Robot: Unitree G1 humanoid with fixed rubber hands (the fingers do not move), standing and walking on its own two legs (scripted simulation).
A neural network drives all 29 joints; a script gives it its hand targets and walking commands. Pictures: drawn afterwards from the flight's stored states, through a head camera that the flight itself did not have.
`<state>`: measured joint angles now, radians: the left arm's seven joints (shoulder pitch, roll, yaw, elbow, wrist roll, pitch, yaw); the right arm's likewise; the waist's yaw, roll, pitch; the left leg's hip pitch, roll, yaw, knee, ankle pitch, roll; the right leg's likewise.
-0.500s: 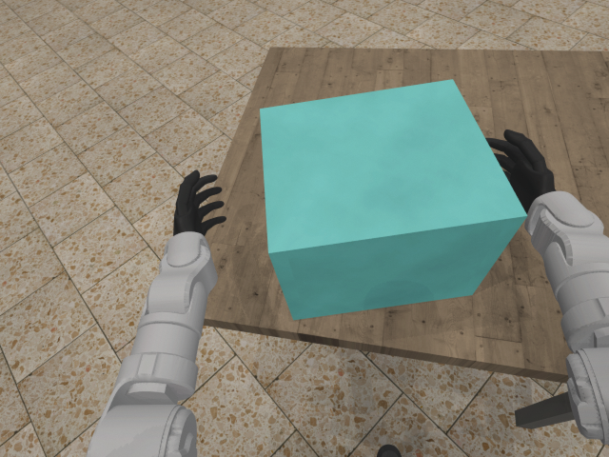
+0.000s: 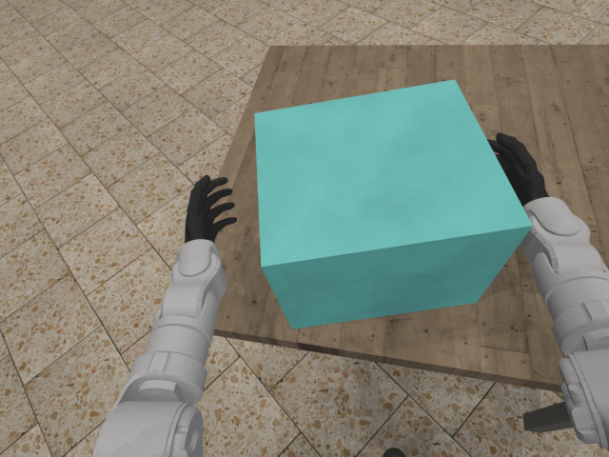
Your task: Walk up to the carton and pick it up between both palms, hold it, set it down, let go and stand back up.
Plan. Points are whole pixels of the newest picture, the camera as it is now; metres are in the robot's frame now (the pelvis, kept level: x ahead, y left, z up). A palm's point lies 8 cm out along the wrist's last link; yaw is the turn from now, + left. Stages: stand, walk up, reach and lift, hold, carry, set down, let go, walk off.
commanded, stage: reach and lift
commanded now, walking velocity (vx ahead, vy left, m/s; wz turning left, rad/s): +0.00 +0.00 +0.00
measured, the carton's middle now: (369, 211) +0.45 +0.00 +0.02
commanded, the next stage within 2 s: none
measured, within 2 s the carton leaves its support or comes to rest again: leaves its support in 2.00 s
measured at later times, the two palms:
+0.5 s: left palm (227, 224) +0.38 +0.18 +0.06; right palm (517, 201) +0.45 -0.19 +0.05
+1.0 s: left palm (221, 232) +0.37 +0.18 +0.06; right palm (507, 200) +0.45 -0.17 +0.05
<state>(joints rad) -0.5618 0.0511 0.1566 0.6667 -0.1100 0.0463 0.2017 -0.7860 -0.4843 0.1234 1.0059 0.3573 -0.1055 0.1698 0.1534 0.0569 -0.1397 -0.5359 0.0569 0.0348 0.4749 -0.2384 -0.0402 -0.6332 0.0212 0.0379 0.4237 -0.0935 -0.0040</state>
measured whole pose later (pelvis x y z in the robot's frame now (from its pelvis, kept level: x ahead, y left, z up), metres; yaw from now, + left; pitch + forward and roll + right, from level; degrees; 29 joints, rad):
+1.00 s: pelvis +0.00 -0.01 +0.00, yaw +0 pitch +15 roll +1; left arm -0.60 -0.09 0.32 0.73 0.07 -0.06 0.19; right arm -0.79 -0.32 -0.09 1.06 0.09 -0.14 0.12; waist 0.15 0.06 -0.13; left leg -0.47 0.06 0.04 0.44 -0.23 -0.04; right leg -0.58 0.03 0.04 0.42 -0.10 -0.01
